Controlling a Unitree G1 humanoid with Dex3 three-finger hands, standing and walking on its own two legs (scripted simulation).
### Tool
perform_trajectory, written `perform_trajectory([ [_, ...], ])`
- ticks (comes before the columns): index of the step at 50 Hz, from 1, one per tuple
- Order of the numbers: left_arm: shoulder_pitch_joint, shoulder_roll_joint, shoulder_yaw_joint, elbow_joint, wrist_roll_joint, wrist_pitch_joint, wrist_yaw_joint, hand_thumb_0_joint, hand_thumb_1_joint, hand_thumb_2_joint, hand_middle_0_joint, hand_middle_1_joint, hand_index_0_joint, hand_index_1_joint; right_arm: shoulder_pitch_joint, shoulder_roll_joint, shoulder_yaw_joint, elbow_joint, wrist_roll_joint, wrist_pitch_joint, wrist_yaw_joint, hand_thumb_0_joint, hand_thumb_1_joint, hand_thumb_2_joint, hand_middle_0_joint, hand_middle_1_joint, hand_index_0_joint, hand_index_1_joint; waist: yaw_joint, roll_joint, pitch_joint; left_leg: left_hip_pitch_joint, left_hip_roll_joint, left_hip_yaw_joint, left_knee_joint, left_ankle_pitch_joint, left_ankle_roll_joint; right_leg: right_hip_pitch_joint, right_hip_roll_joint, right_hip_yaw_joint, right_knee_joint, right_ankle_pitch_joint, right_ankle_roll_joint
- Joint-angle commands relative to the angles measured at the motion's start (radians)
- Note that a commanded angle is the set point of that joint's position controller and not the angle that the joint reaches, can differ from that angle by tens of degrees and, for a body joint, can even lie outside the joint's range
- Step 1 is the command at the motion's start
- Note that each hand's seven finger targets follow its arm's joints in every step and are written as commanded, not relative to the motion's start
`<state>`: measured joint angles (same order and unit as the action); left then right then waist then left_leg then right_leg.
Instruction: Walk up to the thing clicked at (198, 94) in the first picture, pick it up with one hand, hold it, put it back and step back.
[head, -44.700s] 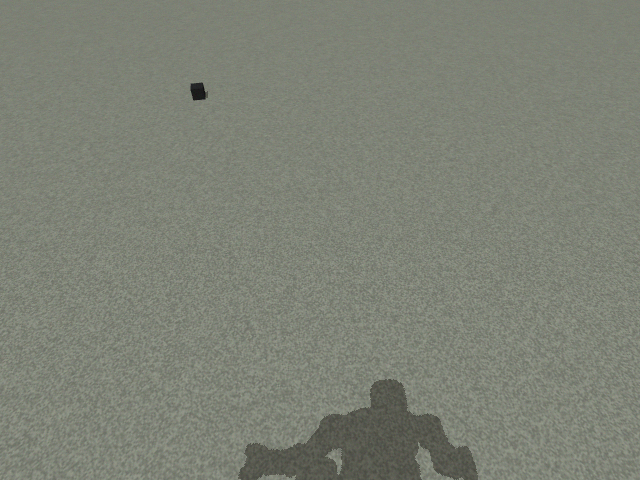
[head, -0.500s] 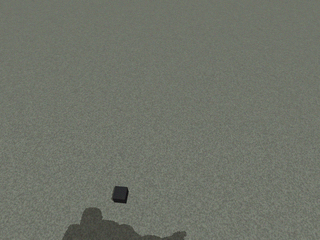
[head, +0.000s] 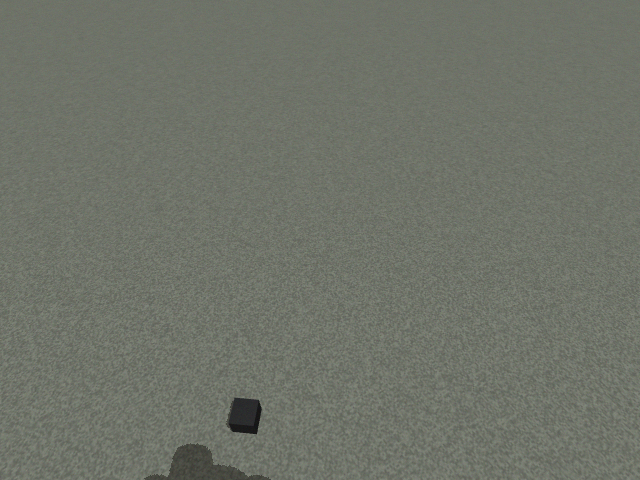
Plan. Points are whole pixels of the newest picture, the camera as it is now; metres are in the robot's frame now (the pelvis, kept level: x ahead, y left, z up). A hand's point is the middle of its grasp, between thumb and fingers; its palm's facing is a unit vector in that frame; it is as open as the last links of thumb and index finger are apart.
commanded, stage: stand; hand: left
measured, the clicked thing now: (245, 415) +0.46 +0.25 -0.74
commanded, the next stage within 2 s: walk up in 0.80 s
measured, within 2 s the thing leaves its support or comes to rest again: neither
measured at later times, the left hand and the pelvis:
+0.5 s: hand out of the picture +0.11 +0.25 -0.15, palm faces -0.02 -0.94 -0.35, open 7.4 cm; pelvis +0.02 +0.00 +0.00, yaw -1 degrees
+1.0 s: hand out of the picture +0.10 +0.27 -0.16, palm faces -0.02 -0.92 -0.38, open 7.4 cm; pelvis -0.02 +0.01 -0.01, yaw -1 degrees
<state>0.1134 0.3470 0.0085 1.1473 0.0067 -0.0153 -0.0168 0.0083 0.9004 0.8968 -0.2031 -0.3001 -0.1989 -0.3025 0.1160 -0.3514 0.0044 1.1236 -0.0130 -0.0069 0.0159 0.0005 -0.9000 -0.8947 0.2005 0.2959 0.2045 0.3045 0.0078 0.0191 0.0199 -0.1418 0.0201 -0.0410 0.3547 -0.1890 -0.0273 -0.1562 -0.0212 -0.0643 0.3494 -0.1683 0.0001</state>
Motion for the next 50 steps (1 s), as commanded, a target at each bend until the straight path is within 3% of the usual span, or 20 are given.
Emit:
perform_trajectory([
  [1,-0.051,0.225,0.039,-0.059,0.0,-0.028,0.016,0.0,0.9,0.9,-0.2,-0.3,-0.2,-0.3,-0.046,-0.214,-0.041,-0.059,-0.001,-0.029,-0.015,0.0,-0.9,-0.9,0.2,0.3,0.2,0.3,0.0,-0.034,-0.041,-0.028,0.105,-0.082,-0.071,0.104,0.045,0.055,-0.122,0.12,-0.072,0.055,-0.015],
  [6,-0.054,0.217,0.038,-0.056,0.0,-0.025,0.015,0.0,0.9,0.9,-0.2,-0.3,-0.2,-0.3,-0.043,-0.219,-0.039,-0.056,0.002,-0.031,-0.019,0.0,-0.9,-0.9,0.2,0.3,0.2,0.3,0.0,-0.008,-0.059,-0.019,0.114,-0.078,-0.079,0.156,0.04,0.094,-0.122,0.113,-0.054,0.117,-0.014],
  [8,-0.045,0.218,0.038,-0.051,0.0,-0.023,0.016,0.0,0.9,0.9,-0.2,-0.3,-0.2,-0.3,-0.049,-0.216,-0.038,-0.055,0.003,-0.03,-0.021,0.0,-0.9,-0.9,0.2,0.3,0.2,0.3,0.002,-0.012,-0.059,0.0,0.11,-0.073,-0.081,0.142,0.038,0.077,-0.117,0.111,-0.061,0.097,-0.012],
  [14,-0.059,0.216,0.038,-0.054,0.0,-0.023,0.019,0.0,0.9,0.9,-0.2,-0.3,-0.2,-0.3,-0.046,-0.218,-0.036,-0.053,0.004,-0.028,-0.025,0.0,-0.9,-0.9,0.2,0.3,0.2,0.3,-0.003,-0.014,-0.091,0.031,0.118,-0.063,-0.066,0.23,0.038,0.112,-0.124,0.107,-0.048,0.197,-0.013],
  [19,-0.058,0.22,0.039,-0.051,-0.001,-0.021,0.021,0.0,0.9,0.9,-0.2,-0.3,-0.2,-0.3,-0.05,-0.215,-0.034,-0.05,0.004,-0.025,-0.026,0.0,-0.9,-0.9,0.2,0.3,0.2,0.3,-0.004,-0.017,-0.07,0.038,0.115,-0.057,-0.072,0.214,0.034,0.093,-0.121,0.111,-0.061,0.183,-0.012],
  [25,-0.063,0.215,0.038,-0.052,-0.001,-0.02,0.023,0.0,0.9,0.9,-0.2,-0.3,-0.2,-0.3,-0.054,-0.222,-0.036,-0.053,0.005,-0.025,-0.029,0.0,-0.9,-0.9,0.2,0.3,0.2,0.3,-0.005,-0.012,-0.085,0.051,0.121,-0.052,-0.064,0.269,0.035,0.118,-0.124,0.107,-0.054,0.249,-0.013],
  [34,-0.068,0.217,0.042,-0.056,-0.001,-0.021,0.025,0.0,0.9,0.9,-0.2,-0.3,-0.2,-0.3,-0.053,-0.216,-0.034,-0.056,0.006,-0.023,-0.029,0.0,-0.9,-0.9,0.2,0.3,0.2,0.3,-0.005,-0.026,-0.078,0.059,0.122,-0.047,-0.072,0.284,0.036,0.128,-0.124,0.104,-0.056,0.273,-0.012],
  [39,-0.071,0.215,0.042,-0.057,0.0,-0.017,0.025,0.0,0.9,0.9,-0.2,-0.3,-0.2,-0.3,-0.061,-0.217,-0.038,-0.059,0.005,-0.02,-0.029,0.0,-0.9,-0.9,0.2,0.3,0.2,0.3,-0.004,-0.016,-0.049,0.037,0.117,-0.05,-0.086,0.196,0.033,0.109,-0.118,0.104,-0.076,0.178,-0.016],
  [40,-0.078,0.283,0.079,-0.087,-0.02,-0.001,0.032,0.0,0.9,0.9,-0.2,-0.3,-0.2,-0.3,-0.08,-0.271,-0.058,-0.069,0.016,0.001,-0.026,0.0,-0.9,-0.9,0.2,0.3,0.2,0.3,-0.002,-0.029,0.076,-0.049,0.09,-0.046,0.028,0.369,0.054,0.034,-0.117,0.119,0.016,0.408,-0.026],
  [41,-0.063,0.282,0.085,-0.103,-0.025,0.006,0.037,0.0,0.9,0.9,-0.2,-0.3,-0.2,-0.3,-0.057,-0.249,-0.058,-0.086,0.023,0.008,-0.028,0.0,-0.9,-0.9,0.2,0.3,0.2,0.3,-0.007,-0.044,0.031,-0.052,0.085,-0.024,0.075,0.416,0.055,0.064,-0.123,0.104,0.048,0.49,-0.042],
  [44,-0.04,0.286,0.096,-0.144,-0.025,0.014,0.041,0.0,0.9,0.9,-0.2,-0.3,-0.2,-0.3,-0.04,-0.232,-0.067,-0.118,0.031,0.019,-0.025,0.0,-0.9,-0.9,0.2,0.3,0.2,0.3,-0.003,-0.078,-0.081,-0.027,0.033,0.013,0.211,0.346,0.053,0.072,-0.176,0.134,0.068,0.575,-0.111],
  [45,-0.058,0.295,0.098,-0.168,-0.019,0.019,0.04,0.0,0.9,0.9,-0.2,-0.3,-0.2,-0.3,-0.034,-0.232,-0.072,-0.133,0.031,0.027,-0.024,0.0,-0.9,-0.9,0.2,0.3,0.2,0.3,-0.004,-0.108,-0.102,-0.042,0.0,0.029,0.275,0.239,0.049,0.058,-0.222,0.178,0.053,0.548,-0.147],
  [46,-0.084,0.305,0.102,-0.19,-0.009,0.024,0.042,0.0,0.9,0.9,-0.2,-0.3,-0.2,-0.3,-0.029,-0.228,-0.079,-0.143,0.027,0.036,-0.023,0.0,-0.9,-0.9,0.2,0.3,0.2,0.3,-0.005,-0.154,-0.115,-0.072,-0.034,0.033,0.373,0.003,0.047,0.045,-0.282,0.231,0.039,0.532,-0.198],
  [47,-0.092,0.307,0.103,-0.21,0.003,0.025,0.044,0.0,0.9,0.9,-0.2,-0.3,-0.2,-0.3,-0.019,-0.226,-0.085,-0.152,0.023,0.048,-0.022,0.0,-0.9,-0.9,0.2,0.3,0.2,0.3,0.003,-0.197,-0.11,-0.12,-0.06,0.012,0.513,-0.297,0.054,0.022,-0.347,0.287,0.032,0.538,-0.251],
  [48,-0.099,0.313,0.107,-0.233,0.014,0.025,0.043,0.0,0.9,0.9,-0.2,-0.3,-0.2,-0.3,0.01,-0.226,-0.087,-0.166,0.015,0.059,-0.018,0.0,-0.9,-0.9,0.2,0.3,0.2,0.3,-0.005,-0.187,-0.098,-0.122,-0.043,-0.024,0.597,-0.368,0.06,-0.034,-0.375,0.29,0.039,0.507,-0.275],
  [50,-0.146,0.303,0.106,-0.273,0.019,0.033,0.043,0.0,0.9,0.9,-0.2,-0.3,-0.2,-0.3,0.062,-0.226,-0.098,-0.179,0.016,0.062,-0.01,0.0,-0.9,-0.9,0.2,0.3,0.2,0.3,-0.037,-0.202,-0.092,-0.108,-0.018,-0.056,0.566,-0.376,0.08,-0.092,-0.344,0.235,0.085,0.45,-0.254],
])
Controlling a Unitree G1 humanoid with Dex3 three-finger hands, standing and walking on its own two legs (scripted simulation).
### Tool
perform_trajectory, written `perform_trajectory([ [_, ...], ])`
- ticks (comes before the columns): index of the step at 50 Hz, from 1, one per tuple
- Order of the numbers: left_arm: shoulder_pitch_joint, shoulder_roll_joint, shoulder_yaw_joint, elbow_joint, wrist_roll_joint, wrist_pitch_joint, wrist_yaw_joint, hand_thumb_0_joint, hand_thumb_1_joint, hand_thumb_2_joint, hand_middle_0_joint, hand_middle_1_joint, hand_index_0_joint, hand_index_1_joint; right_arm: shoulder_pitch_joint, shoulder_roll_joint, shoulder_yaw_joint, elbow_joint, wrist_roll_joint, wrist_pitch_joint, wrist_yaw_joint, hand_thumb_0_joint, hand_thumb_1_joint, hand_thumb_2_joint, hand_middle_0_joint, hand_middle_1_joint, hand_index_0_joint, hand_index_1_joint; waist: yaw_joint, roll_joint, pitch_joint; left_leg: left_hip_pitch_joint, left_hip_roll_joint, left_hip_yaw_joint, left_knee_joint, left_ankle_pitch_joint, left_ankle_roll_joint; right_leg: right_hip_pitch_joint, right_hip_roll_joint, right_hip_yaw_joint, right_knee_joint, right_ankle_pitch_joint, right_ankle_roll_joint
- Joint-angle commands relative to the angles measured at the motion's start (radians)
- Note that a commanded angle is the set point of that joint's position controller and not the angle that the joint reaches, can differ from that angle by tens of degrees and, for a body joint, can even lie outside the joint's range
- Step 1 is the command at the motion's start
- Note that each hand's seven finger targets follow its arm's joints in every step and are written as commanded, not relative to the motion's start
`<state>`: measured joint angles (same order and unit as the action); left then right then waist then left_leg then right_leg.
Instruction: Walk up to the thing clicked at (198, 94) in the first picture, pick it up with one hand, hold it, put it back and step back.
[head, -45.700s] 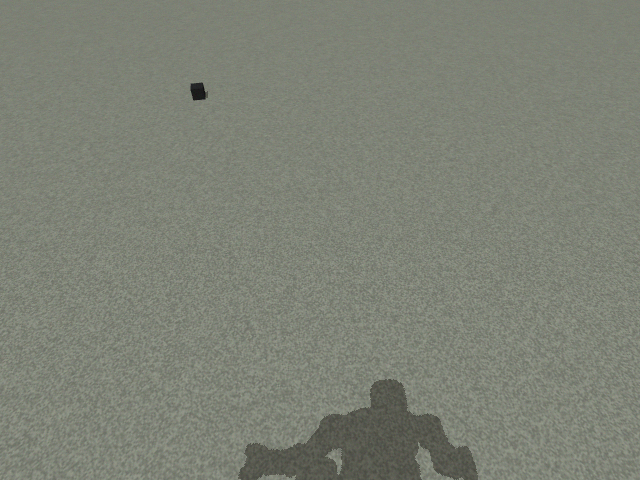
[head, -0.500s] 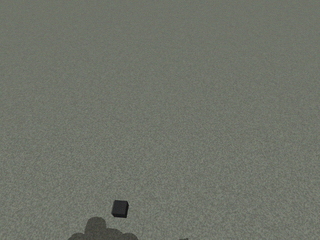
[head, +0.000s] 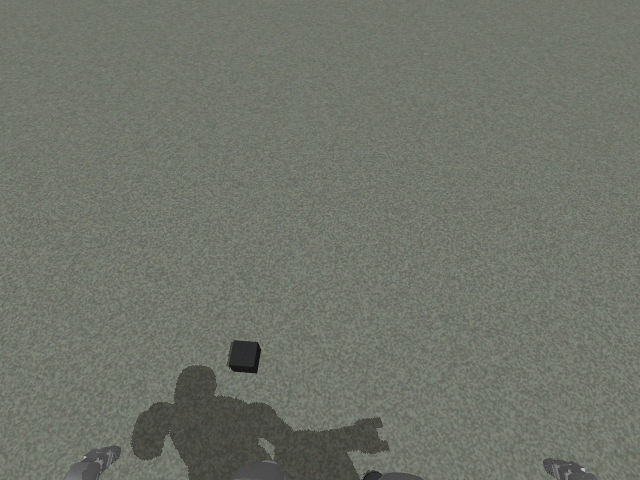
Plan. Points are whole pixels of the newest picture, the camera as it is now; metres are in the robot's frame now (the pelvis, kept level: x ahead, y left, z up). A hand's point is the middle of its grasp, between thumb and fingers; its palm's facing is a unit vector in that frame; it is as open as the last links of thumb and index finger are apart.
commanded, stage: walk up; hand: left
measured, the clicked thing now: (245, 356) +0.47 +0.24 -0.74
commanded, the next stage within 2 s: none
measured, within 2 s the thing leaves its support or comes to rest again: neither
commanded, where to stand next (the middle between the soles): +0.08 +0.00 m, yaw +0 degrees
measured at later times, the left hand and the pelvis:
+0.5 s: hand out of the picture +0.02 +0.30 -0.17, palm faces -0.09 -0.92 -0.39, open 7.4 cm; pelvis -0.10 +0.04 -0.02, yaw -4 degrees
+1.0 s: hand out of the picture -0.10 +0.29 -0.17, palm faces -0.02 -0.94 -0.35, open 7.4 cm; pelvis -0.23 +0.04 -0.01, yaw -1 degrees
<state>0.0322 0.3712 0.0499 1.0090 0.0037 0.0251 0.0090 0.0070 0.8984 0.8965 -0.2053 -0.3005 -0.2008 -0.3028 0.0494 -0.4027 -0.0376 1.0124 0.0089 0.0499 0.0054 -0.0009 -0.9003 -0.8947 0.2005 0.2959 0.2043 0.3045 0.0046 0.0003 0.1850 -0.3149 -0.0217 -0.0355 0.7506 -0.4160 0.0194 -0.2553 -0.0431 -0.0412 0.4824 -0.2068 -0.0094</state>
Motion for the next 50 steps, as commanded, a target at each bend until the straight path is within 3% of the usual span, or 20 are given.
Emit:
perform_trajectory([
  [1,-0.083,0.271,0.061,-0.148,0.026,-0.006,0.019,0.0,0.9,0.9,-0.2,-0.3,-0.2,-0.3,0.145,-0.177,-0.062,-0.076,-0.003,0.002,0.002,0.0,-0.9,-0.9,0.2,0.3,0.2,0.3,-0.045,-0.195,-0.267,0.05,0.031,-0.059,0.127,-0.116,0.033,0.029,-0.3,0.195,-0.014,0.491,-0.215],
  [5,-0.053,0.243,0.048,-0.18,0.005,0.021,0.015,0.0,0.9,0.9,-0.2,-0.3,-0.2,-0.3,0.16,-0.176,-0.072,-0.083,-0.026,-0.018,-0.007,0.0,-0.9,-0.9,0.2,0.3,0.2,0.3,-0.047,-0.062,-0.24,0.111,0.051,-0.007,-0.32,0.388,0.021,0.025,-0.129,0.093,0.208,0.294,-0.084],
  [6,-0.047,0.195,0.041,-0.194,-0.009,0.03,0.016,0.0,0.9,0.9,-0.2,-0.3,-0.2,-0.3,0.15,-0.238,-0.089,-0.091,-0.045,-0.022,-0.012,0.0,-0.9,-0.9,0.2,0.3,0.2,0.3,-0.037,0.122,-0.239,0.15,0.174,-0.208,-0.365,0.642,0.059,-0.07,0.022,0.058,0.372,0.101,-0.036],
  [7,-0.036,0.166,0.04,-0.202,-0.007,0.038,0.023,0.0,0.9,0.9,-0.2,-0.3,-0.2,-0.3,0.153,-0.291,-0.098,-0.111,-0.054,-0.027,-0.014,0.0,-0.9,-0.9,0.2,0.3,0.2,0.3,-0.037,0.205,-0.231,0.226,0.276,-0.347,-0.361,0.862,0.122,-0.226,0.15,0.12,0.493,-0.404,-0.015],
  [8,0.009,0.184,0.046,-0.19,0.0,0.05,0.032,0.0,0.9,0.9,-0.2,-0.3,-0.2,-0.3,0.141,-0.302,-0.101,-0.123,-0.054,-0.028,-0.017,0.0,-0.9,-0.9,0.2,0.3,0.2,0.3,-0.023,0.117,-0.247,0.192,0.339,-0.326,-0.324,0.933,0.186,-0.203,0.138,0.193,0.621,-0.465,-0.014],
  [9,0.01,0.183,0.043,-0.188,0.002,0.05,0.04,0.0,0.9,0.9,-0.2,-0.3,-0.2,-0.3,0.126,-0.342,-0.106,-0.145,-0.047,-0.028,-0.021,0.0,-0.9,-0.9,0.2,0.3,0.2,0.3,-0.048,0.205,-0.251,0.129,0.391,-0.409,-0.364,0.868,0.223,-0.197,0.155,0.231,0.681,-0.488,-0.011],
  [14,0.103,0.212,0.057,-0.168,0.001,0.044,0.033,0.0,0.9,0.9,-0.2,-0.3,-0.2,-0.3,0.029,-0.225,-0.083,-0.194,-0.04,-0.041,-0.048,0.0,-0.9,-0.9,0.2,0.3,0.2,0.3,0.023,0.125,-0.237,0.267,0.274,-0.207,-0.252,0.803,0.202,-0.295,0.141,0.249,0.791,-0.295,0.01],
  [20,0.057,0.185,0.061,-0.233,0.014,0.018,0.022,0.0,0.9,0.9,-0.2,-0.3,-0.2,-0.3,0.151,-0.222,-0.088,-0.186,-0.031,-0.037,-0.056,0.0,-0.9,-0.9,0.2,0.3,0.2,0.3,-0.052,0.129,-0.251,0.393,0.288,-0.205,-0.206,0.822,0.22,-0.233,0.092,0.162,0.411,-0.306,0.048],
  [26,0.234,0.176,0.073,-0.167,0.029,0.005,0.013,0.0,0.9,0.9,-0.2,-0.3,-0.2,-0.3,0.041,-0.238,-0.082,-0.231,-0.015,-0.016,-0.039,0.0,-0.9,-0.9,0.2,0.3,0.2,0.3,0.029,0.134,-0.286,0.146,0.249,-0.143,-0.133,0.54,0.139,0.094,0.067,0.059,-0.036,0.003,-0.012],
  [28,0.209,0.289,0.104,-0.194,0.043,-0.002,0.009,0.0,0.9,0.9,-0.2,-0.3,-0.2,-0.3,0.029,-0.168,-0.061,-0.255,-0.004,-0.014,-0.036,0.0,-0.9,-0.9,0.2,0.3,0.2,0.3,0.02,-0.147,-0.234,-0.126,0.055,-0.056,0.054,0.165,0.024,0.139,-0.157,0.409,-0.083,0.2,-0.126],
  [29,0.132,0.367,0.112,-0.229,0.035,-0.001,0.004,0.0,0.9,0.9,-0.2,-0.3,-0.2,-0.3,-0.003,-0.162,-0.066,-0.255,-0.003,-0.01,-0.052,0.0,-0.9,-0.9,0.2,0.3,0.2,0.3,0.057,-0.313,-0.191,-0.1,-0.063,-0.013,0.31,-0.239,-0.012,-0.048,-0.345,0.585,-0.136,0.351,-0.306],
  [30,0.09,0.341,0.109,-0.259,0.035,-0.007,0.006,0.0,0.9,0.9,-0.2,-0.3,-0.2,-0.3,0.039,-0.186,-0.076,-0.233,-0.001,-0.008,-0.055,0.0,-0.9,-0.9,0.2,0.3,0.2,0.3,0.03,-0.26,-0.142,-0.066,-0.041,-0.103,0.441,-0.264,-0.022,-0.138,-0.361,0.599,-0.138,0.382,-0.324],
  [33,0.043,0.226,0.088,-0.291,0.027,-0.004,0.015,0.0,0.9,0.9,-0.2,-0.3,-0.2,-0.3,0.105,-0.176,-0.06,-0.192,0.004,-0.015,-0.046,0.0,-0.9,-0.9,0.2,0.3,0.2,0.3,-0.02,-0.123,-0.152,-0.135,-0.095,-0.131,0.452,-0.144,-0.018,0.002,-0.166,0.28,-0.028,0.511,-0.205],
  [41,0.161,0.206,0.093,-0.336,0.034,0.033,0.018,0.0,0.9,0.9,-0.2,-0.3,-0.2,-0.3,0.151,-0.146,-0.049,-0.223,-0.021,-0.055,-0.062,0.0,-0.9,-0.9,0.2,0.3,0.2,0.3,0.042,-0.206,-0.286,-0.11,-0.013,0.032,-0.152,-0.02,-0.042,0.333,-0.128,0.238,0.161,0.592,-0.174],
  [43,0.114,0.219,0.084,-0.351,0.019,0.048,0.01,0.0,0.9,0.9,-0.2,-0.3,-0.2,-0.3,0.207,-0.156,-0.067,-0.2,-0.037,-0.058,-0.058,0.0,-0.9,-0.9,0.2,0.3,0.2,0.3,-0.009,-0.174,-0.279,0.081,-0.004,0.048,-0.396,0.281,-0.022,0.151,-0.102,0.225,0.226,0.418,-0.119],
  [44,0.131,0.185,0.075,-0.361,0.016,0.052,0.006,0.0,0.9,0.9,-0.2,-0.3,-0.2,-0.3,0.183,-0.202,-0.081,-0.213,-0.048,-0.06,-0.056,0.0,-0.9,-0.9,0.2,0.3,0.2,0.3,0.008,-0.069,-0.274,0.18,0.101,-0.114,-0.398,0.38,0.018,-0.007,-0.038,0.214,0.279,0.215,-0.071],
  [45,0.143,0.14,0.066,-0.358,0.011,0.051,0.005,0.0,0.9,0.9,-0.2,-0.3,-0.2,-0.3,0.144,-0.291,-0.1,-0.226,-0.061,-0.058,-0.052,0.0,-0.9,-0.9,0.2,0.3,0.2,0.3,0.013,0.174,-0.26,0.267,0.316,-0.393,-0.408,0.55,0.115,-0.246,0.128,0.155,0.457,-0.235,-0.024],
  [46,0.105,0.192,0.086,-0.358,0.02,0.052,0.023,0.0,0.9,0.9,-0.2,-0.3,-0.2,-0.3,0.132,-0.358,-0.109,-0.249,-0.052,-0.052,-0.045,0.0,-0.9,-0.9,0.2,0.3,0.2,0.3,-0.03,0.193,-0.236,0.06,0.478,-0.481,-0.413,0.545,0.269,-0.178,0.143,0.208,0.646,-0.459,-0.005],
  [47,0.083,0.222,0.093,-0.349,0.029,0.055,0.028,0.0,0.9,0.9,-0.2,-0.3,-0.2,-0.3,0.084,-0.361,-0.115,-0.256,-0.049,-0.057,-0.05,0.0,-0.9,-0.9,0.2,0.3,0.2,0.3,-0.031,0.201,-0.183,-0.065,0.514,-0.544,-0.454,0.445,0.312,-0.141,0.116,0.264,0.776,-0.444,-0.005],
  [50,0.184,0.215,0.108,-0.294,0.014,0.058,0.007,0.0,0.9,0.9,-0.2,-0.3,-0.2,-0.3,-0.01,-0.23,-0.081,-0.277,-0.056,-0.065,-0.058,0.0,-0.9,-0.9,0.2,0.3,0.2,0.3,0.061,0.103,-0.151,0.037,0.286,-0.193,-0.37,0.536,0.188,-0.234,0.155,0.282,0.875,-0.287,0.0],
])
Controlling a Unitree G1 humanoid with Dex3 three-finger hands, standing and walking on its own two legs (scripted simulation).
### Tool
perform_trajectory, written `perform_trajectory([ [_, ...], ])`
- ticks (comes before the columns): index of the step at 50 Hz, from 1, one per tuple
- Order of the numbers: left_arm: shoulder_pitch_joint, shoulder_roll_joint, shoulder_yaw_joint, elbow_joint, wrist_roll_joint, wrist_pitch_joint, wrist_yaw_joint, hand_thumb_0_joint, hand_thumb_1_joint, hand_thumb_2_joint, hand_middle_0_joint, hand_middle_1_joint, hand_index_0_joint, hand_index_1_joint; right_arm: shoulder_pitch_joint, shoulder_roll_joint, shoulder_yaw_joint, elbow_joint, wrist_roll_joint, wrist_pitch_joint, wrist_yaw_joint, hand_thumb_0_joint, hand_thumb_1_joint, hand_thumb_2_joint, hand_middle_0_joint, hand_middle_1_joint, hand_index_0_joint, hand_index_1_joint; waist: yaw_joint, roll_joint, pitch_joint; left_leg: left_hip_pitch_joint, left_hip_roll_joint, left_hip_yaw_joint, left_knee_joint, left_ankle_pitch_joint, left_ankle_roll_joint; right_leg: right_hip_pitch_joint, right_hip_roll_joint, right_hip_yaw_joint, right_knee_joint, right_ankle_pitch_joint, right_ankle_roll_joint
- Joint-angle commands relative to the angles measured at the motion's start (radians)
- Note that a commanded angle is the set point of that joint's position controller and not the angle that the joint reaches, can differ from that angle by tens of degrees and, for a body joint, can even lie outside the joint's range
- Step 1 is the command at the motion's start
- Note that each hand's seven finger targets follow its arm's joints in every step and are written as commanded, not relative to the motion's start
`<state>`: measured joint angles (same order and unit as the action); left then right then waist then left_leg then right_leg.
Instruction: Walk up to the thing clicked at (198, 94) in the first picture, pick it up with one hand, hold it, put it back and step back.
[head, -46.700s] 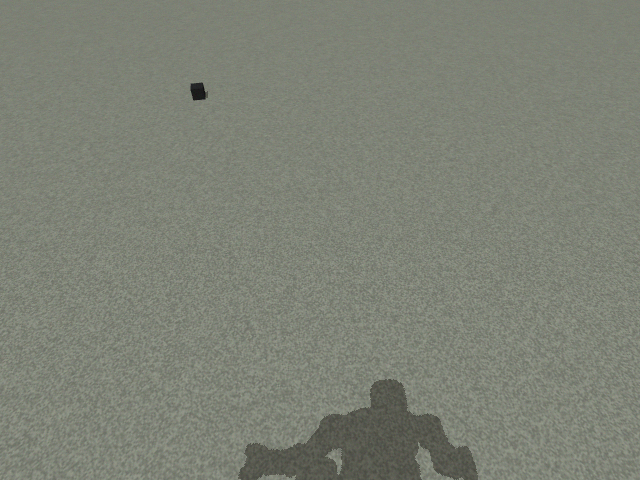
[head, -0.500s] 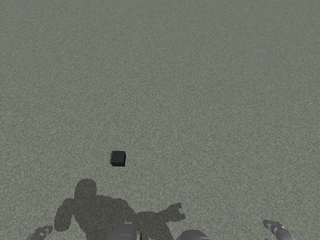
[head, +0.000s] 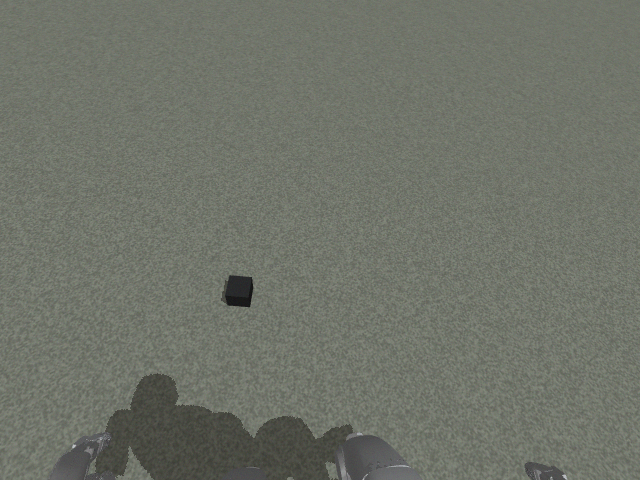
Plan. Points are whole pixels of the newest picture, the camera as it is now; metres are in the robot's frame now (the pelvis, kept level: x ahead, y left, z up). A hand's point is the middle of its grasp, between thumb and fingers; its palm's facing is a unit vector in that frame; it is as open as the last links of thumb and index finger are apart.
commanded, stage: walk up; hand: left
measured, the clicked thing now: (239, 291) +0.70 +0.22 -0.73
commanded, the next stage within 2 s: stand in 1.46 s
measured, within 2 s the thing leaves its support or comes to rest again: neither
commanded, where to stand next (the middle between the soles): +0.32 -0.03 m, yaw +1 degrees
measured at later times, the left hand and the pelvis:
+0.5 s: hand out of the picture -0.01 +0.23 -0.13, palm faces -0.02 -0.91 -0.42, open 7.4 cm; pelvis -0.07 -0.04 +0.00, yaw -2 degrees
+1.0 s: hand out of the picture +0.03 +0.21 -0.14, palm faces +0.02 -0.93 -0.37, open 7.4 cm; pelvis -0.06 -0.04 +0.00, yaw +0 degrees
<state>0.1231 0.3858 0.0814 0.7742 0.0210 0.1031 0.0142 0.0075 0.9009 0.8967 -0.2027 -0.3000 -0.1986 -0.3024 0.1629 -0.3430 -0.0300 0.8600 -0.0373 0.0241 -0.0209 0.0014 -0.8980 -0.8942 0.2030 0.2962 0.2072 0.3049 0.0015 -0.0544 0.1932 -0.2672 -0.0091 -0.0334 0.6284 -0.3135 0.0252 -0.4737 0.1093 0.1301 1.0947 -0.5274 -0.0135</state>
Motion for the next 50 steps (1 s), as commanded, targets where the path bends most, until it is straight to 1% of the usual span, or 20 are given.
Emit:
perform_trajectory([
  [1,0.115,0.199,0.079,-0.049,-0.002,-0.025,-0.004,0.0,0.9,0.9,-0.2,-0.3,-0.2,-0.3,-0.082,-0.275,-0.087,-0.113,-0.003,-0.043,-0.031,0.0,-0.9,-0.9,0.2,0.3,0.2,0.3,0.06,0.158,-0.17,0.034,0.236,-0.162,-0.239,0.387,0.155,-0.024,0.014,0.097,0.239,0.074,0.01],
  [7,0.084,0.176,0.038,-0.024,-0.001,-0.088,-0.023,0.0,0.9,0.9,-0.2,-0.3,-0.2,-0.3,0.002,-0.27,-0.093,-0.105,0.0,-0.041,0.001,0.0,-0.9,-0.9,0.2,0.3,0.2,0.3,-0.048,0.276,-0.253,0.223,0.204,-0.125,-0.234,-0.043,0.176,0.076,-0.084,-0.065,-0.334,0.032,0.057],
  [11,0.242,0.165,0.05,0.104,0.001,-0.12,-0.014,0.0,0.9,0.9,-0.2,-0.3,-0.2,-0.3,-0.035,-0.311,-0.098,-0.104,-0.006,-0.003,0.019,0.0,-0.9,-0.9,0.2,0.3,0.2,0.3,0.025,0.301,-0.224,-0.001,0.191,-0.093,-0.145,-0.112,0.148,0.361,-0.082,-0.158,-0.744,0.137,0.002],
  [12,0.249,0.196,0.059,0.128,0.012,-0.129,-0.008,0.0,0.9,0.9,-0.2,-0.3,-0.2,-0.3,-0.033,-0.254,-0.083,-0.103,0.002,0.0,0.018,0.0,-0.9,-0.9,0.2,0.3,0.2,0.3,0.03,0.178,-0.2,-0.096,0.136,-0.054,-0.014,-0.081,0.095,0.418,-0.092,-0.078,-0.779,0.177,-0.014],
  [14,0.153,0.309,0.08,0.071,0.031,-0.141,-0.002,0.0,0.9,0.9,-0.2,-0.3,-0.2,-0.3,-0.052,-0.161,-0.049,-0.134,0.017,-0.007,0.016,0.0,-0.9,-0.9,0.2,0.3,0.2,0.3,0.031,-0.099,-0.109,-0.309,-0.026,-0.058,0.183,-0.237,-0.03,0.248,-0.403,0.408,-0.884,-0.152,-0.129],
  [15,0.078,0.37,0.083,0.048,0.035,-0.132,-0.002,0.0,0.9,0.9,-0.2,-0.3,-0.2,-0.3,-0.085,-0.246,-0.082,-0.108,0.018,-0.009,0.006,0.0,-0.9,-0.9,0.2,0.3,0.2,0.3,0.056,-0.122,-0.038,-0.167,0.013,-0.133,0.286,-0.247,-0.043,-0.003,-0.499,0.488,-0.909,-0.239,-0.232],
  [16,-0.008,0.315,0.071,0.035,0.03,-0.136,-0.002,0.0,0.9,0.9,-0.2,-0.3,-0.2,-0.3,-0.05,-0.265,-0.087,-0.08,0.026,-0.01,0.012,0.0,-0.9,-0.9,0.2,0.3,0.2,0.3,0.005,-0.106,0.019,-0.111,0.043,-0.148,0.327,-0.188,-0.04,-0.064,-0.472,0.4,-0.905,-0.231,-0.219],
  [18,-0.021,0.226,0.054,0.041,0.016,-0.149,0.001,0.0,0.9,0.9,-0.2,-0.3,-0.2,-0.3,-0.001,-0.234,-0.077,-0.035,0.037,-0.023,0.02,0.0,-0.9,-0.9,0.2,0.3,0.2,0.3,-0.021,-0.085,-0.012,-0.182,-0.023,-0.118,0.279,-0.093,-0.04,0.154,-0.309,0.132,-0.82,0.161,-0.139],
  [24,0.108,0.242,0.06,0.068,0.009,-0.15,-0.003,0.0,0.9,0.9,-0.2,-0.3,-0.2,-0.3,-0.017,-0.206,-0.058,-0.026,0.017,-0.05,0.028,0.0,-0.9,-0.9,0.2,0.3,0.2,0.3,0.055,-0.17,-0.104,-0.118,-0.001,0.015,0.011,-0.124,-0.038,0.36,-0.321,0.057,-0.7,0.499,-0.136],
  [27,0.075,0.227,0.042,0.055,-0.008,-0.136,-0.001,0.0,0.9,0.9,-0.2,-0.3,-0.2,-0.3,0.064,-0.193,-0.068,0.012,0.017,-0.066,0.025,0.0,-0.9,-0.9,0.2,0.3,0.2,0.3,0.004,-0.117,-0.184,0.07,-0.021,0.037,-0.248,0.123,-0.007,0.365,-0.285,-0.02,-0.53,0.706,-0.092],
  [28,0.082,0.193,0.032,0.042,-0.013,-0.138,0.0,0.0,0.9,0.9,-0.2,-0.3,-0.2,-0.3,0.123,-0.233,-0.084,0.027,0.012,-0.074,0.02,0.0,-0.9,-0.9,0.2,0.3,0.2,0.3,-0.017,-0.031,-0.253,0.194,0.043,-0.061,-0.264,0.291,0.026,0.331,-0.24,-0.057,-0.386,0.727,-0.053],
  [29,0.087,0.143,0.018,0.022,-0.027,-0.14,0.002,0.0,0.9,0.9,-0.2,-0.3,-0.2,-0.3,0.153,-0.294,-0.101,0.028,0.004,-0.081,0.015,0.0,-0.9,-0.9,0.2,0.3,0.2,0.3,-0.019,0.158,-0.314,0.309,0.218,-0.308,-0.255,0.493,0.102,0.177,-0.133,-0.122,-0.21,0.523,-0.005],
  [30,0.046,0.155,0.029,0.034,-0.032,-0.129,0.007,0.0,0.9,0.9,-0.2,-0.3,-0.2,-0.3,0.133,-0.333,-0.106,0.025,0.015,-0.08,0.016,0.0,-0.9,-0.9,0.2,0.3,0.2,0.3,-0.019,0.192,-0.281,0.262,0.323,-0.453,-0.254,0.407,0.238,0.095,-0.08,-0.13,-0.18,-0.019,-0.008],
  [31,0.018,0.184,0.031,0.039,-0.024,-0.125,0.011,0.0,0.9,0.9,-0.2,-0.3,-0.2,-0.3,0.13,-0.345,-0.112,0.033,0.014,-0.077,0.017,0.0,-0.9,-0.9,0.2,0.3,0.2,0.3,-0.028,0.192,-0.22,0.168,0.354,-0.477,-0.285,0.278,0.281,0.096,-0.128,-0.064,-0.169,-0.117,-0.022],
  [34,0.069,0.172,0.022,0.056,-0.023,-0.13,-0.005,0.0,0.9,0.9,-0.2,-0.3,-0.2,-0.3,0.028,-0.268,-0.085,-0.006,0.008,-0.067,0.017,0.0,-0.9,-0.9,0.2,0.3,0.2,0.3,0.014,0.197,-0.153,0.124,0.236,-0.265,-0.285,0.205,0.183,0.07,-0.155,-0.087,-0.272,-0.037,-0.024],
  [40,0.143,0.17,0.028,0.142,-0.009,-0.16,0.014,0.0,0.9,0.9,-0.2,-0.3,-0.2,-0.3,-0.044,-0.199,-0.049,-0.012,0.039,-0.04,0.019,0.0,-0.9,-0.9,0.2,0.3,0.2,0.3,0.059,0.17,-0.237,-0.04,0.118,-0.094,-0.059,0.29,0.052,0.446,-0.127,-0.132,-0.685,0.428,-0.007],
  [42,0.107,0.265,0.044,0.136,0.006,-0.172,0.022,0.0,0.9,0.9,-0.2,-0.3,-0.2,-0.3,-0.012,-0.13,-0.031,-0.015,0.047,-0.03,0.017,0.0,-0.9,-0.9,0.2,0.3,0.2,0.3,0.035,-0.045,-0.237,-0.154,-0.021,-0.082,0.084,-0.061,-0.017,0.419,-0.396,0.254,-0.817,0.332,-0.106],
  [43,-0.006,0.312,0.048,0.106,0.009,-0.169,0.017,0.0,0.9,0.9,-0.2,-0.3,-0.2,-0.3,0.018,-0.181,-0.051,0.013,0.037,-0.016,0.011,0.0,-0.9,-0.9,0.2,0.3,0.2,0.3,0.015,-0.061,-0.2,-0.07,-0.005,-0.085,0.218,-0.254,-0.022,0.243,-0.508,0.324,-0.841,0.208,-0.221],
  [44,-0.067,0.287,0.043,0.087,0.011,-0.167,0.014,0.0,0.9,0.9,-0.2,-0.3,-0.2,-0.3,0.05,-0.208,-0.06,0.041,0.03,-0.012,0.013,0.0,-0.9,-0.9,0.2,0.3,0.2,0.3,-0.011,-0.05,-0.135,-0.023,0.029,-0.087,0.236,-0.246,-0.029,0.148,-0.504,0.312,-0.831,0.182,-0.243],
  [50,-0.065,0.233,0.024,0.129,-0.003,-0.165,0.006,0.0,0.9,0.9,-0.2,-0.3,-0.2,-0.3,0.058,-0.178,-0.042,0.087,0.024,-0.04,0.023,0.0,-0.9,-0.9,0.2,0.3,0.2,0.3,-0.02,-0.107,-0.173,0.058,0.023,-0.016,-0.168,0.015,-0.014,0.256,-0.333,0.04,-0.68,0.515,-0.104],
])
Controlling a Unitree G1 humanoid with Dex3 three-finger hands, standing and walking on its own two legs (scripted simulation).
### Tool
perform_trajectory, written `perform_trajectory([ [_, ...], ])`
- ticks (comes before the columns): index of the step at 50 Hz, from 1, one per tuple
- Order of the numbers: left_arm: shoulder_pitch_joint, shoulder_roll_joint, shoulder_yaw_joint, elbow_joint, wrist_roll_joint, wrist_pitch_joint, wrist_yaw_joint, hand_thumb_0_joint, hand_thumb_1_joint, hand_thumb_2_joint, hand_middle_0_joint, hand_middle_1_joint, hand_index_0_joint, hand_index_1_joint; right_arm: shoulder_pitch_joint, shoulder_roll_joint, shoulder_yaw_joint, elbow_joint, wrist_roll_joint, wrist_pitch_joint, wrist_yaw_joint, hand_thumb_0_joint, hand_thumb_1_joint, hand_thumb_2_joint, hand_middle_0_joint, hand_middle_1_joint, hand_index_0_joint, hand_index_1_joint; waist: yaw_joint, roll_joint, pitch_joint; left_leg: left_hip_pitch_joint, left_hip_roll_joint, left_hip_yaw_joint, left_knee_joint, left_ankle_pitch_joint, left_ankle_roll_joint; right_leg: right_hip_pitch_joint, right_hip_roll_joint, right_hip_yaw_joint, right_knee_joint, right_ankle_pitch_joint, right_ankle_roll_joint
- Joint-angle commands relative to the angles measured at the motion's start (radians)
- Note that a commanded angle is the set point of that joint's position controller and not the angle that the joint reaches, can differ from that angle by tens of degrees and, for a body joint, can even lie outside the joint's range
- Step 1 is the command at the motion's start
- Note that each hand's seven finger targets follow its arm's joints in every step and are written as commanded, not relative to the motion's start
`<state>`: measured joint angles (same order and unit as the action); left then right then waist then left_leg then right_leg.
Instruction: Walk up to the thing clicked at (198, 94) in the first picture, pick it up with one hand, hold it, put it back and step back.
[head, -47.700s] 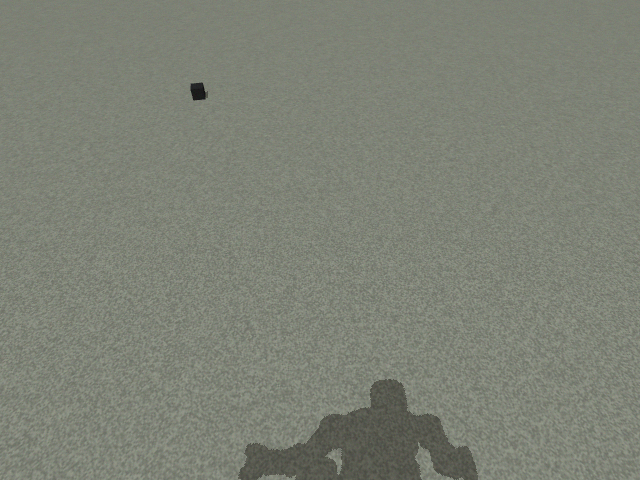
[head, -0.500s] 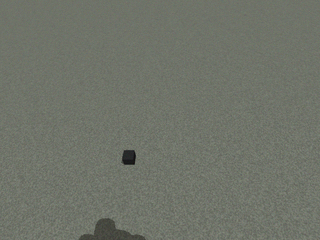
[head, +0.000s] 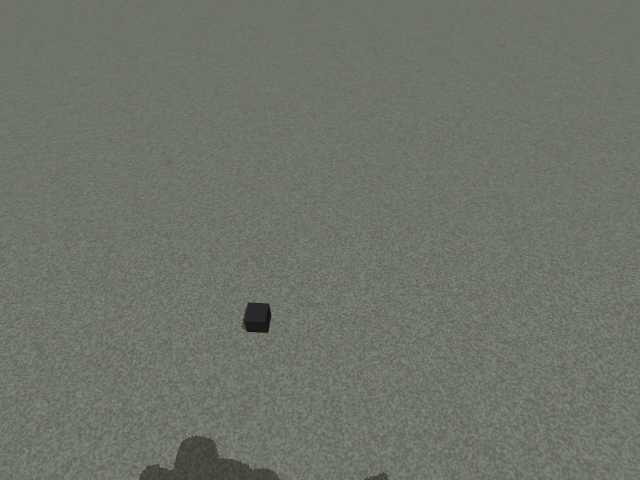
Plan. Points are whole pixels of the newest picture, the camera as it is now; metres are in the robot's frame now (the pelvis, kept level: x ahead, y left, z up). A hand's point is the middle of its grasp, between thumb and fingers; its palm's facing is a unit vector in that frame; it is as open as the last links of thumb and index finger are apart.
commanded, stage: walk up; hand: left
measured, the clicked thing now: (258, 317) +0.76 +0.26 -0.73
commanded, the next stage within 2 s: stand in 0.46 s
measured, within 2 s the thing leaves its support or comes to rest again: neither
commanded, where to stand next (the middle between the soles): +0.37 +0.01 m, yaw +1 degrees
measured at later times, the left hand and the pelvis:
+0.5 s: hand out of the picture +0.09 +0.27 -0.14, palm faces +0.03 -0.94 -0.35, open 7.4 cm; pelvis +0.00 +0.01 +0.01, yaw +0 degrees
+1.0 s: hand out of the picture +0.08 +0.24 -0.14, palm faces -0.03 -0.94 -0.35, open 7.4 cm; pelvis +0.00 -0.01 +0.02, yaw +0 degrees
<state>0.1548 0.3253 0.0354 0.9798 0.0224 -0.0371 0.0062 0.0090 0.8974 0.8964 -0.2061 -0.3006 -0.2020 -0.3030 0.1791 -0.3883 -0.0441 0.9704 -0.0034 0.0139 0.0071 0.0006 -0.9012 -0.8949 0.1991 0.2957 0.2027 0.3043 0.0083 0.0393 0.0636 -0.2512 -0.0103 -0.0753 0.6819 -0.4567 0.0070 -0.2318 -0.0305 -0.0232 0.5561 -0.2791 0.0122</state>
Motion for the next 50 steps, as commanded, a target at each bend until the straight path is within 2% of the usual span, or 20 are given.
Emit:
perform_trajectory([
  [1,-0.107,0.273,0.066,-0.081,-0.011,-0.019,0.012,0.0,0.9,0.9,-0.2,-0.3,-0.2,-0.3,0.061,-0.151,-0.036,-0.01,-0.017,-0.036,-0.009,0.0,-0.9,-0.9,0.2,0.3,0.2,0.3,-0.039,-0.169,-0.084,0.108,0.041,-0.007,-0.288,0.298,0.011,0.02,-0.169,0.157,-0.083,0.342,-0.097],
  [2,-0.104,0.239,0.059,-0.086,-0.021,-0.014,0.011,0.0,0.9,0.9,-0.2,-0.3,-0.2,-0.3,0.057,-0.181,-0.045,-0.005,-0.025,-0.043,-0.014,0.0,-0.9,-0.9,0.2,0.3,0.2,0.3,-0.026,-0.09,-0.117,0.134,0.118,-0.105,-0.315,0.482,0.04,0.02,-0.113,0.101,0.004,0.354,-0.056],
  [3,-0.086,0.21,0.051,-0.085,-0.032,-0.008,0.011,0.0,0.9,0.9,-0.2,-0.3,-0.2,-0.3,0.01,-0.21,-0.049,-0.018,-0.028,-0.048,-0.015,0.0,-0.9,-0.9,0.2,0.3,0.2,0.3,0.005,-0.025,-0.124,0.131,0.198,-0.191,-0.327,0.579,0.073,0.001,-0.043,0.048,0.04,0.232,-0.029],
  [4,-0.077,0.218,0.053,-0.057,-0.037,-0.001,0.011,0.0,0.9,0.9,-0.2,-0.3,-0.2,-0.3,-0.085,-0.237,-0.049,-0.033,-0.019,-0.046,-0.01,0.0,-0.9,-0.9,0.2,0.3,0.2,0.3,0.033,0.019,-0.088,0.036,0.212,-0.191,-0.31,0.494,0.117,0.044,-0.006,0.02,-0.003,0.036,-0.017],
  [5,-0.064,0.222,0.052,-0.038,-0.031,-0.003,0.013,0.0,0.9,0.9,-0.2,-0.3,-0.2,-0.3,-0.119,-0.221,-0.042,-0.034,-0.015,-0.045,-0.006,0.0,-0.9,-0.9,0.2,0.3,0.2,0.3,0.04,0.026,-0.078,0.0,0.21,-0.172,-0.299,0.469,0.114,0.098,-0.018,0.03,-0.05,0.01,-0.02],
  [7,-0.072,0.236,0.052,-0.021,-0.024,-0.01,0.01,0.0,0.9,0.9,-0.2,-0.3,-0.2,-0.3,-0.118,-0.185,-0.032,-0.022,-0.008,-0.043,-0.006,0.0,-0.9,-0.9,0.2,0.3,0.2,0.3,0.028,0.021,-0.111,0.032,0.143,-0.088,-0.278,0.487,0.054,0.143,-0.057,0.059,-0.096,0.175,-0.035],
  [8,-0.078,0.245,0.052,-0.023,-0.026,-0.012,0.009,0.0,0.9,0.9,-0.2,-0.3,-0.2,-0.3,-0.103,-0.18,-0.028,-0.019,-0.009,-0.043,-0.009,0.0,-0.9,-0.9,0.2,0.3,0.2,0.3,0.015,0.029,-0.108,0.018,0.122,-0.073,-0.28,0.472,0.043,0.152,-0.068,0.069,-0.09,0.232,-0.041],
  [9,-0.066,0.246,0.048,-0.014,-0.028,-0.013,0.009,0.0,0.9,0.9,-0.2,-0.3,-0.2,-0.3,-0.1,-0.175,-0.025,-0.011,-0.006,-0.042,-0.01,0.0,-0.9,-0.9,0.2,0.3,0.2,0.3,0.018,0.036,-0.118,0.03,0.118,-0.072,-0.283,0.453,0.036,0.16,-0.075,0.074,-0.092,0.25,-0.044],
  [11,-0.08,0.241,0.043,-0.004,-0.028,-0.01,0.009,0.0,0.9,0.9,-0.2,-0.3,-0.2,-0.3,-0.108,-0.175,-0.025,0.004,-0.005,-0.039,-0.01,0.0,-0.9,-0.9,0.2,0.3,0.2,0.3,0.013,0.033,-0.133,0.055,0.122,-0.073,-0.293,0.471,0.033,0.16,-0.076,0.063,-0.105,0.252,-0.045],
  [13,-0.087,0.238,0.036,0.005,-0.028,-0.007,0.009,0.0,0.9,0.9,-0.2,-0.3,-0.2,-0.3,-0.129,-0.176,-0.025,0.012,-0.007,-0.037,-0.009,0.0,-0.9,-0.9,0.2,0.3,0.2,0.3,0.016,0.039,-0.121,0.066,0.132,-0.081,-0.321,0.434,0.036,0.141,-0.071,0.056,-0.124,0.209,-0.041],
  [16,-0.085,0.239,0.034,0.025,-0.026,-0.008,0.008,0.0,0.9,0.9,-0.2,-0.3,-0.2,-0.3,-0.14,-0.168,-0.025,0.021,-0.005,-0.035,-0.009,0.0,-0.9,-0.9,0.2,0.3,0.2,0.3,0.014,0.013,-0.123,0.079,0.126,-0.071,-0.321,0.446,0.032,0.158,-0.079,0.061,-0.149,0.234,-0.036],
  [22,-0.103,0.242,0.035,0.044,-0.019,-0.008,0.006,0.0,0.9,0.9,-0.2,-0.3,-0.2,-0.3,-0.158,-0.157,-0.02,0.041,-0.007,-0.032,-0.005,0.0,-0.9,-0.9,0.2,0.3,0.2,0.3,0.01,-0.025,-0.069,0.047,0.115,-0.067,-0.358,0.334,0.026,0.147,-0.087,0.074,-0.19,0.19,-0.031],
  [23,-0.097,0.23,0.014,0.069,-0.013,-0.003,0.003,0.0,0.9,0.9,-0.2,-0.3,-0.2,-0.3,-0.141,-0.161,-0.016,0.049,-0.003,-0.04,-0.004,0.0,-0.9,-0.9,0.2,0.3,0.2,0.3,-0.008,-0.04,-0.064,0.073,0.123,-0.073,-0.396,0.321,0.023,0.118,-0.09,0.08,-0.217,0.17,-0.027],
  [27,-0.099,0.241,0.012,0.077,-0.013,-0.008,0.002,0.0,0.9,0.9,-0.2,-0.3,-0.2,-0.3,-0.148,-0.165,-0.018,0.065,-0.002,-0.047,-0.003,0.0,-0.9,-0.9,0.2,0.3,0.2,0.3,-0.007,-0.047,-0.099,0.153,0.124,-0.057,-0.374,0.438,0.016,0.122,-0.102,0.084,-0.236,0.239,-0.029],
  [30,-0.102,0.243,0.01,0.085,-0.017,-0.012,0.003,0.0,0.9,0.9,-0.2,-0.3,-0.2,-0.3,-0.152,-0.167,-0.016,0.072,-0.001,-0.049,-0.004,0.0,-0.9,-0.9,0.2,0.3,0.2,0.3,-0.007,-0.037,-0.12,0.159,0.125,-0.046,-0.371,0.484,0.014,0.155,-0.108,0.088,-0.243,0.296,-0.026],
  [34,-0.103,0.245,0.006,0.098,-0.015,-0.009,0.003,0.0,0.9,0.9,-0.2,-0.3,-0.2,-0.3,-0.153,-0.168,-0.011,0.082,-0.001,-0.045,-0.004,0.0,-0.9,-0.9,0.2,0.3,0.2,0.3,-0.01,-0.037,-0.094,0.13,0.12,-0.04,-0.393,0.399,0.01,0.149,-0.105,0.091,-0.268,0.235,-0.022],
  [40,-0.097,0.246,0.003,0.103,-0.014,-0.007,0.0,0.0,0.9,0.9,-0.2,-0.3,-0.2,-0.3,-0.144,-0.168,-0.006,0.099,-0.002,-0.045,-0.004,0.0,-0.9,-0.9,0.2,0.3,0.2,0.3,-0.006,-0.039,-0.087,0.136,0.122,-0.036,-0.404,0.373,0.0,0.131,-0.103,0.097,-0.281,0.197,-0.027],
  [41,-0.099,0.245,0.003,0.102,-0.012,-0.008,0.001,0.0,0.9,0.9,-0.2,-0.3,-0.2,-0.3,-0.146,-0.177,-0.008,0.096,-0.003,-0.045,-0.005,0.0,-0.9,-0.9,0.2,0.3,0.2,0.3,-0.007,-0.033,-0.105,0.137,0.128,-0.035,-0.396,0.396,0.004,0.156,-0.107,0.095,-0.272,0.232,-0.028],
  [46,-0.1,0.249,0.003,0.106,-0.015,-0.009,0.001,0.0,0.9,0.9,-0.2,-0.3,-0.2,-0.3,-0.129,-0.177,-0.002,0.106,-0.001,-0.045,-0.006,0.0,-0.9,-0.9,0.2,0.3,0.2,0.3,-0.006,-0.05,-0.106,0.127,0.129,-0.036,-0.398,0.407,0.003,0.169,-0.11,0.098,-0.273,0.258,-0.027],
  [50,-0.098,0.249,0.003,0.108,-0.017,-0.004,-0.001,0.0,0.9,0.9,-0.2,-0.3,-0.2,-0.3,-0.118,-0.178,0.003,0.113,-0.003,-0.045,-0.007,0.0,-0.9,-0.9,0.2,0.3,0.2,0.3,-0.005,-0.041,-0.082,0.116,0.128,-0.036,-0.414,0.37,-0.001,0.147,-0.103,0.098,-0.28,0.205,-0.028],
])
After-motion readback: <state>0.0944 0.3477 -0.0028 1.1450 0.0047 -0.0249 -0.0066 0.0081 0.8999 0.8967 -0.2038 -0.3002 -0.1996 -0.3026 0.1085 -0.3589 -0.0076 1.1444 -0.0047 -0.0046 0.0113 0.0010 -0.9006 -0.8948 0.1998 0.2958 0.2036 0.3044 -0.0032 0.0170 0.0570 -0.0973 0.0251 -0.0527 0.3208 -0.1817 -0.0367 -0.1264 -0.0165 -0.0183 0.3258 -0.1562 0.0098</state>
